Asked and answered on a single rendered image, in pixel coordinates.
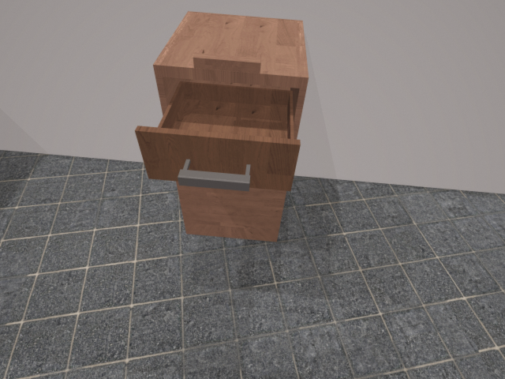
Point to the handle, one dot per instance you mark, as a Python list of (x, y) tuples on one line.
[(227, 63), (214, 180)]

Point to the drawer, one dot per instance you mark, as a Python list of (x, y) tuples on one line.
[(222, 128)]

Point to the cabinet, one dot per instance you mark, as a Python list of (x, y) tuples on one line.
[(280, 43)]

